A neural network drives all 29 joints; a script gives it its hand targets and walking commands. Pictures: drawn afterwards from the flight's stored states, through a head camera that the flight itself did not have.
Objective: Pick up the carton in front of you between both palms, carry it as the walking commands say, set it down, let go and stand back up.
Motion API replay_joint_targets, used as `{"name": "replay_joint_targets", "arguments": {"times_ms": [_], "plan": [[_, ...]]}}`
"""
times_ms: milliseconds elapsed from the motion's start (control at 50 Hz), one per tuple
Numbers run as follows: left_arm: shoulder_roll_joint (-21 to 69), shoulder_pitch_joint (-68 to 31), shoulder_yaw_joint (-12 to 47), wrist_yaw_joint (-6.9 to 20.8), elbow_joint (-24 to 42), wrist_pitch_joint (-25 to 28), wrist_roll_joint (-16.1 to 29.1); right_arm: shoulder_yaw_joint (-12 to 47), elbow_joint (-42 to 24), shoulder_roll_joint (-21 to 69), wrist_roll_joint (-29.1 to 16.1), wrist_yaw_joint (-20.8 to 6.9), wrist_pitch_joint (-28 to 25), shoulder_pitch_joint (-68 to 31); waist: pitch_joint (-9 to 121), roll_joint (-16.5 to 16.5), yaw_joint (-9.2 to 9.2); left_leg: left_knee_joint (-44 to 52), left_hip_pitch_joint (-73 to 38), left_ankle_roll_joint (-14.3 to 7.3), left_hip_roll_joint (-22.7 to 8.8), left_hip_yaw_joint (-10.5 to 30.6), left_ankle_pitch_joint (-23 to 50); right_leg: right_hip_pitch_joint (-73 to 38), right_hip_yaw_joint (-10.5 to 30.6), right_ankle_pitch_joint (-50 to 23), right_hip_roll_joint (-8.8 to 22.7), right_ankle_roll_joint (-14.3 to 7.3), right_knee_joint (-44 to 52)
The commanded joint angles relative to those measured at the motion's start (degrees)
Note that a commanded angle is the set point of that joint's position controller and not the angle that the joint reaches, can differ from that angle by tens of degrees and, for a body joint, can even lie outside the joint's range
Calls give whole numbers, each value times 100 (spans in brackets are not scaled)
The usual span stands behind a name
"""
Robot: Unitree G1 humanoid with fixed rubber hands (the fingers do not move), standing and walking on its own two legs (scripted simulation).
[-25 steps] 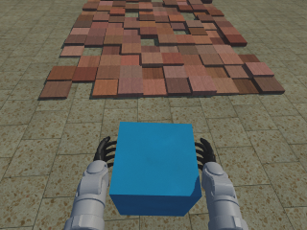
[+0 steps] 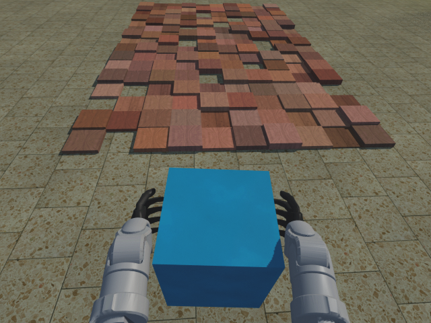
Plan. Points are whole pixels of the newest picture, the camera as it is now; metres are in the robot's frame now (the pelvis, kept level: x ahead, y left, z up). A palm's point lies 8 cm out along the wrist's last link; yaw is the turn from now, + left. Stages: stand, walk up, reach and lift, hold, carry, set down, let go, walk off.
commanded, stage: reach and lift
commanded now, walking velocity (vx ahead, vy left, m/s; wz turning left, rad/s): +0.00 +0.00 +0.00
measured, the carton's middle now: (216, 241) +0.31 +0.00 -0.05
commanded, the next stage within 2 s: hold in 0.66 s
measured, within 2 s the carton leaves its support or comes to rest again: neither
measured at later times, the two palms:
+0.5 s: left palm (140, 219) +0.30 +0.15 +0.04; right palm (293, 222) +0.31 -0.15 +0.04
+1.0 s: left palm (137, 218) +0.29 +0.15 +0.06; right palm (297, 221) +0.30 -0.15 +0.06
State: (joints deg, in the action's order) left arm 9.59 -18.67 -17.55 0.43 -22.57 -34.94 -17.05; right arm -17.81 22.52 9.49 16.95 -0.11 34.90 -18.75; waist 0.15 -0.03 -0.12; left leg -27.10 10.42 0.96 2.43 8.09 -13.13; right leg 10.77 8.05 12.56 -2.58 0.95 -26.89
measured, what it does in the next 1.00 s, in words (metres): stands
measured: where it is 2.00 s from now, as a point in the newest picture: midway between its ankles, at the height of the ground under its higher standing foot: (209, 296)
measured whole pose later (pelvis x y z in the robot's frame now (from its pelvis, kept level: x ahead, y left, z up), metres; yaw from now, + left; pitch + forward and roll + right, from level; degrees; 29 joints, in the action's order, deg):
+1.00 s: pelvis +0.01 +0.00 +0.01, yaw +0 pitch -7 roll +0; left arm 8.8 -15.7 -13.1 0.5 -14.3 -43.9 -16.1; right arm -13.4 14.4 8.9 16.1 -0.3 43.8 -15.8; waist 0.3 -0.1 0.0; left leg -21.5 3.3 0.7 1.9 7.5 -11.6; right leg 3.7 7.3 11.1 -1.9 0.8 -21.4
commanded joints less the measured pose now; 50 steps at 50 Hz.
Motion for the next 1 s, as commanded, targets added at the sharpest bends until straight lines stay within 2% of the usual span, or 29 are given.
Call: {"name": "replay_joint_targets", "arguments": {"times_ms": [0, 340, 620, 720, 760, 860, 960, 980], "plan": [[5489, -3115, 3205, 1408, -80, 127, 1313, 3237, 153, 5534, -1314, -1445, -93, -3038, 1442, -6, -13, 551, -277, -38, 263, -487, 321, -498, -463, -313, -258, -30, 505], [5362, -2394, 3461, 1349, 552, -93, 1481, 3466, -485, 5362, -1480, -1388, 121, -2336, 1498, -7, 5, 731, -750, 31, 317, -440, 1375, -930, -424, -1339, -313, 26, 707], [5297, -2286, 3553, 1331, 850, -292, 1570, 3555, -797, 5261, -1556, -1383, 310, -2235, 1354, -18, 6, 827, -877, 45, 323, -417, 1440, -998, -416, -1364, -328, 31, 804], [5328, -2309, 3928, 1306, 1369, -457, 1802, 3957, -1310, 5311, -1795, -1353, 473, -2266, 1656, 0, 14, 853, -1103, 56, 317, -386, 1780, -1222, -397, -1699, -332, 65, 831], [5201, -2209, 3848, 1279, 1365, -587, 1761, 3880, -1316, 5197, -1758, -1324, 606, -2160, 1457, -5, 10, 924, -1082, 47, 314, -384, 1653, -1210, -392, -1578, -321, 63, 903], [5023, -2300, 3467, 1308, 1015, -718, 1542, 3500, -972, 5056, -1540, -1357, 748, -2236, 779, -19, 8, 1057, -810, 2, 289, -446, 752, -973, -438, -721, -283, 6, 1024], [5185, -2687, 3532, 1365, 1017, -667, 1600, 3567, -963, 5209, -1601, -1408, 700, -2629, 1026, 2, 6, 980, -825, -10, 283, -460, 720, -1006, -459, -704, -270, 13, 940], [5197, -2726, 3602, 1358, 1089, -677, 1621, 3609, -943, 5286, -1636, -1405, 698, -2709, 1221, -70, 2, 528, -217, -82, -626, -195, -410, -384, -272, 441, 651, -79, 454]]}}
